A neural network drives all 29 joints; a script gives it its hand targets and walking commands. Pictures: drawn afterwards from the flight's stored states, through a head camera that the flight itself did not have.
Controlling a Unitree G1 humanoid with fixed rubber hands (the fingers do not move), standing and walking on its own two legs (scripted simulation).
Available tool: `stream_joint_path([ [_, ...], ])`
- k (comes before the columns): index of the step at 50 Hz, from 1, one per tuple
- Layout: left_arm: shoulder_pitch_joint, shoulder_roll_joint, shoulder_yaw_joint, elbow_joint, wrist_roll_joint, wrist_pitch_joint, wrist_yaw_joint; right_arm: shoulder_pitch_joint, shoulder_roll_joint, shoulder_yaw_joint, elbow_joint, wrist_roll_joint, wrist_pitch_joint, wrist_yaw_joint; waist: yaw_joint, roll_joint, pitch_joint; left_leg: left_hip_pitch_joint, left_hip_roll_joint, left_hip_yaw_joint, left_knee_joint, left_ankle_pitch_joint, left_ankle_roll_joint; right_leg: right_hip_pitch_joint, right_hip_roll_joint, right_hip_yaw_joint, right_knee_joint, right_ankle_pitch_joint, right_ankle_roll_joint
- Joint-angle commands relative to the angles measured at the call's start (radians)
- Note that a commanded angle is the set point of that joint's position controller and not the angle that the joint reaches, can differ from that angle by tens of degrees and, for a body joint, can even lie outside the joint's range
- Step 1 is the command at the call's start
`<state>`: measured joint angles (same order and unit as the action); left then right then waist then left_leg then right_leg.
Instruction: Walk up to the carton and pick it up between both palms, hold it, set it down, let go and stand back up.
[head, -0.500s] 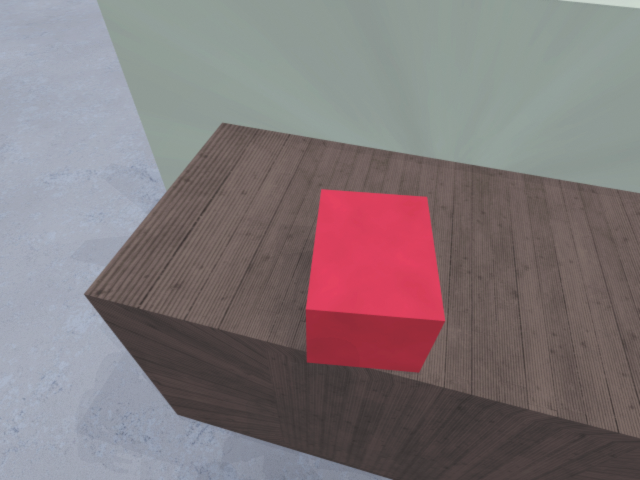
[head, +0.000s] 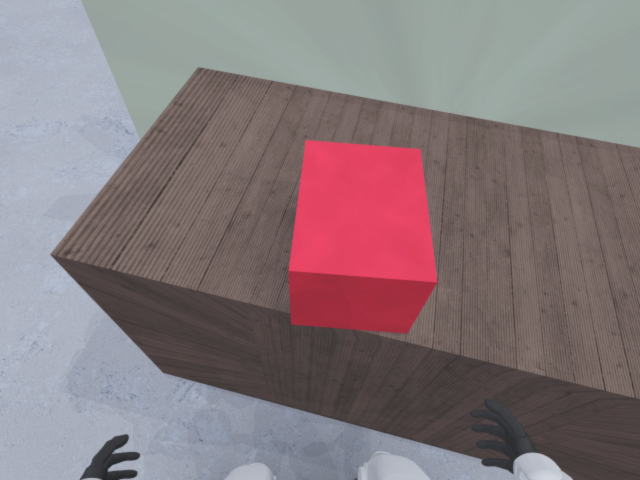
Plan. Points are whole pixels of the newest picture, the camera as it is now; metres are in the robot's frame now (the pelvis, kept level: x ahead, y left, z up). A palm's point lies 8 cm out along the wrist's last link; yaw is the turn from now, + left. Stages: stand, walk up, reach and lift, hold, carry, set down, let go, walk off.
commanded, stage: reach and lift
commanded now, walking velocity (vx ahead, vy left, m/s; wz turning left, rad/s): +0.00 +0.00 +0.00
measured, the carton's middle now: (356, 236) +0.44 -0.05 -0.01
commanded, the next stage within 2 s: none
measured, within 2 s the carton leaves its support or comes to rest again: neither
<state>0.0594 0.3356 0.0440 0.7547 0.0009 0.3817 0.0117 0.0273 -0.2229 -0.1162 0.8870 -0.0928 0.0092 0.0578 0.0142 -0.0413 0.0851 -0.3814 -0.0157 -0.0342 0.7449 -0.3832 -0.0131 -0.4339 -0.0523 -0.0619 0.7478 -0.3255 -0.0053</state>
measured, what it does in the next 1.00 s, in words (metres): stands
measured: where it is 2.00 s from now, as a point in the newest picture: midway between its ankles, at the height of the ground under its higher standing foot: outside the picture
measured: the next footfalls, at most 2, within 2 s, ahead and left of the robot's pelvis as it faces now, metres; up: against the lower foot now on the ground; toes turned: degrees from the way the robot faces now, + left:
none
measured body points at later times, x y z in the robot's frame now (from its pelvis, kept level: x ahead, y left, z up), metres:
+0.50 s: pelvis -0.02 -0.04 +0.02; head -0.01 -0.02 +0.46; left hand +0.15 +0.24 -0.07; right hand +0.17 -0.23 -0.06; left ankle +0.00 +0.12 -0.71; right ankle +0.03 -0.12 -0.71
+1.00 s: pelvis +0.01 -0.01 +0.03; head +0.00 +0.01 +0.48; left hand +0.18 +0.22 -0.04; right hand +0.19 -0.22 -0.03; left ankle +0.00 +0.12 -0.71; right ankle +0.03 -0.12 -0.71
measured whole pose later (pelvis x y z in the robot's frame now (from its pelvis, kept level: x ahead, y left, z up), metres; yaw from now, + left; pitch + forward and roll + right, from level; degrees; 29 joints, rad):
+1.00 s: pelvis +0.01 -0.01 +0.03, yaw +1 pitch -5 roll +0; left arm 0.23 0.20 0.02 0.46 -0.02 0.06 0.02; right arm 0.24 -0.09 -0.09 0.57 -0.01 -0.20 -0.01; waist 0.01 -0.03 0.06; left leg -0.07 0.04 0.02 0.41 -0.25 -0.03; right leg -0.10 -0.01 -0.08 0.39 -0.20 -0.01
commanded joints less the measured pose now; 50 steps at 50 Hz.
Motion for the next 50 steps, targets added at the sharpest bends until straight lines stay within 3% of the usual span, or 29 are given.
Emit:
stream_joint_path([
  [1, -0.084, 0.052, 0.072, -0.301, 0.06, 0.144, 0.001, 0.0, -0.192, -0.004, 0.004, 0.078, 0.01, 0.023, -0.021, 0.212, -0.371, 0.069, 0.091, 0.052, -0.072, 0.501, -0.106, 0.19, 0.06, -0.058, -0.016, 0.206, -0.044],
  [2, -0.005, 0.037, 0.086, -0.305, 0.08, 0.16, 0.0, 0.053, -0.209, 0.018, 0.027, 0.106, 0.003, 0.021, -0.022, 0.236, -0.372, 0.156, 0.096, 0.037, -0.064, 0.639, -0.118, 0.175, 0.079, -0.068, -0.042, 0.257, -0.043],
  [3, 0.047, 0.037, 0.098, -0.318, 0.096, 0.169, -0.007, 0.077, -0.219, 0.044, 0.034, 0.132, -0.006, 0.016, -0.023, 0.225, -0.369, 0.244, 0.091, 0.033, -0.054, 0.764, -0.128, 0.172, 0.092, -0.068, -0.08, 0.304, -0.042],
  [4, 0.095, 0.029, 0.104, -0.31, 0.109, 0.173, -0.017, 0.088, -0.219, 0.075, 0.032, 0.151, -0.012, 0.008, -0.026, 0.194, -0.337, 0.28, 0.081, 0.042, -0.071, 0.764, -0.128, 0.206, 0.099, -0.069, -0.127, 0.318, -0.042],
  [6, 0.154, 0.043, 0.116, -0.294, 0.121, 0.16, -0.043, 0.087, -0.189, 0.105, -0.009, 0.166, -0.032, -0.021, -0.018, 0.082, -0.254, 0.218, 0.034, 0.077, -0.121, 0.617, -0.099, 0.342, 0.088, -0.042, -0.182, 0.427, -0.039],
  [8, 0.111, 0.095, 0.145, -0.277, 0.139, 0.125, -0.059, 0.009, -0.143, 0.123, -0.08, 0.151, -0.055, -0.054, 0.008, -0.018, -0.195, 0.026, -0.011, 0.115, -0.176, 0.354, -0.05, 0.518, 0.032, 0.018, -0.184, 0.575, -0.02],
  [12, -0.038, 0.118, 0.185, -0.298, 0.128, 0.034, -0.054, -0.072, -0.044, 0.138, -0.243, 0.084, -0.109, -0.087, 0.037, -0.083, -0.095, -0.071, 0.007, 0.141, -0.193, 0.135, 0.001, 0.471, -0.045, 0.128, -0.258, 0.253, 0.019],
  [16, -0.095, 0.098, 0.157, -0.393, 0.058, -0.036, -0.036, -0.053, 0.042, 0.125, -0.37, 0.088, -0.118, -0.095, 0.048, -0.031, -0.116, -0.015, 0.03, 0.155, -0.208, 0.051, 0.009, 0.341, -0.054, 0.16, -0.339, -0.096, 0.024],
  [19, -0.086, 0.076, 0.11, -0.412, 0.016, -0.049, -0.024, -0.017, 0.05, 0.09, -0.382, 0.09, -0.095, -0.102, 0.014, 0.03, -0.133, -0.028, 0.046, 0.147, -0.249, 0.002, 0.009, 0.345, -0.04, 0.14, -0.355, -0.19, 0.004],
  [24, -0.041, 0.061, 0.092, -0.388, 0.01, -0.058, -0.019, 0.048, 0.032, 0.048, -0.349, 0.071, -0.066, -0.124, -0.019, 0.061, -0.086, -0.014, 0.051, 0.115, -0.318, -0.01, 0.014, 0.417, -0.01, 0.1, -0.358, -0.128, -0.003],
  [28, -0.009, 0.036, 0.088, -0.385, 0.027, -0.097, -0.019, 0.078, 0.049, 0.042, -0.349, 0.052, -0.074, -0.129, -0.02, 0.069, -0.037, 0.005, 0.047, 0.102, -0.376, 0.0, 0.021, 0.469, 0.016, 0.073, -0.373, -0.077, -0.003],
  [35, 0.034, -0.029, 0.056, -0.39, 0.04, -0.201, -0.003, 0.099, 0.054, 0.019, -0.405, 0.03, -0.111, -0.096, -0.012, 0.096, -0.01, -0.048, 0.056, 0.094, -0.473, -0.008, 0.028, 0.567, 0.054, 0.021, -0.366, 0.027, -0.009],
  [42, 0.068, -0.039, 0.021, -0.405, -0.004, -0.296, 0.006, 0.127, 0.061, 0.01, -0.44, 0.056, -0.182, -0.078, -0.008, 0.034, -0.045, 0.08, 0.028, 0.099, -0.436, 0.121, 0.003, 0.48, 0.036, 0.023, -0.417, 0.077, -0.01],
  [50, 0.126, -0.05, -0.014, -0.421, -0.025, -0.393, 0.015, 0.162, 0.041, 0.01, -0.402, 0.105, -0.268, -0.072, 0.006, 0.056, -0.077, 0.204, 0.018, 0.092, -0.425, 0.268, -0.018, 0.46, 0.051, 0.029, -0.426, 0.213, -0.011],
])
